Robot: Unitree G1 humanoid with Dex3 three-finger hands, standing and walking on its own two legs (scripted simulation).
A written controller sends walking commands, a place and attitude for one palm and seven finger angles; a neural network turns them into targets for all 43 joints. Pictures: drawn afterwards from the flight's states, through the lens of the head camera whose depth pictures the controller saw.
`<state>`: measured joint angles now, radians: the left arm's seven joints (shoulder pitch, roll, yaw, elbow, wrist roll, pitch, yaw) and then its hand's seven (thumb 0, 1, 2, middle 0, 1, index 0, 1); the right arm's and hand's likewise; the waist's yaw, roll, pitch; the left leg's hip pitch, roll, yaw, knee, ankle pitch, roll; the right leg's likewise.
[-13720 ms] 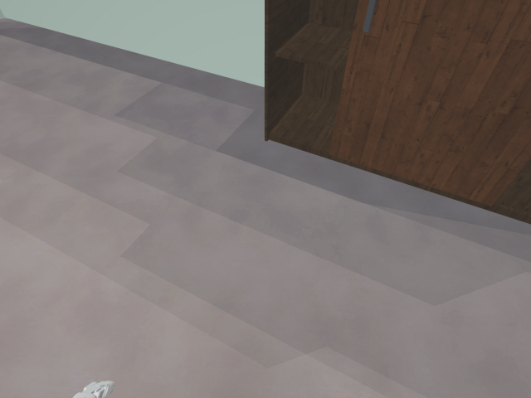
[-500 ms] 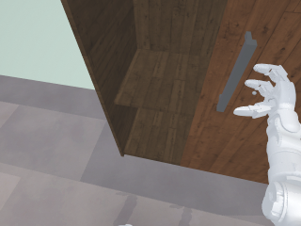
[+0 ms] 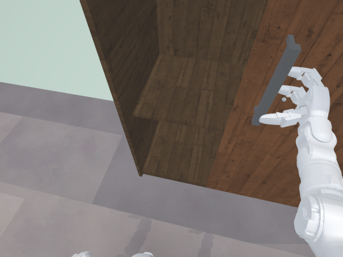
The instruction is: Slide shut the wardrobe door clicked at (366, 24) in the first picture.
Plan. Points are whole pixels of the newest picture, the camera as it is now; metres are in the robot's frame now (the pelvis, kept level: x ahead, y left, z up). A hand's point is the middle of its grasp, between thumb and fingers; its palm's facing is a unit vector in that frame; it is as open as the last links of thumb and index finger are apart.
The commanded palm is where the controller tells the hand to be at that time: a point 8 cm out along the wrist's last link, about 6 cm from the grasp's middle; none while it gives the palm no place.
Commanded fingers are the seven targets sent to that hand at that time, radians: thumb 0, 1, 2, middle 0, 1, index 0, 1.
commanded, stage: feel for the door with the fingertips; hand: right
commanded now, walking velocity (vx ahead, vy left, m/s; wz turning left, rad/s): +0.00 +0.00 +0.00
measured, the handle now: (270, 86) +0.52 -0.16 +0.12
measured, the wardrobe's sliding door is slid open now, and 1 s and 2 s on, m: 0.39 0.39 0.39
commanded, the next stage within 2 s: slide the fingers in behind the handle in 0.02 s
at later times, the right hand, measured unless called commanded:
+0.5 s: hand (280, 101) +0.47 -0.18 +0.12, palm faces +0.08 +1.00 +0.00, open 13.9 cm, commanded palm +0.44 -0.22 +0.12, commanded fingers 0.00 0.50 -0.30 0.30 1.20 0.30 1.20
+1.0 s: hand (273, 100) +0.47 -0.16 +0.12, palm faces +0.07 +1.00 +0.01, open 14.0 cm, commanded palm +0.44 -0.20 +0.12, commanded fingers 0.00 0.50 -0.30 0.30 1.20 0.30 1.20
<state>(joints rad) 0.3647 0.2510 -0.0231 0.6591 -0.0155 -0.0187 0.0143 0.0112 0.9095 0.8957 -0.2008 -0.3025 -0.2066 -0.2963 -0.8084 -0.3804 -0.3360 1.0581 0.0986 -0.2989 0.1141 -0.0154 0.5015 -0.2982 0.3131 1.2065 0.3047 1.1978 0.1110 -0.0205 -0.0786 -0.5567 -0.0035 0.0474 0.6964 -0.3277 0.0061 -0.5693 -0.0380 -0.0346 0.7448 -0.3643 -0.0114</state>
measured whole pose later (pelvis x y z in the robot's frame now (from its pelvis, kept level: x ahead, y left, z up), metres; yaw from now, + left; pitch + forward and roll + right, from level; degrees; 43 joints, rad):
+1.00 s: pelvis +0.01 +0.00 +0.00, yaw +0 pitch +11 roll +1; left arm 0.37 0.24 -0.01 0.66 -0.01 -0.01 -0.01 0.01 0.91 0.90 -0.20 -0.30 -0.21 -0.30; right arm -0.75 -0.29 -0.27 0.95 0.11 -0.28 0.06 -0.02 0.50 -0.30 0.30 1.20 0.30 1.20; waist 0.10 -0.02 -0.09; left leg -0.54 0.00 0.04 0.69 -0.34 0.00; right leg -0.56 -0.04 -0.04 0.74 -0.38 -0.01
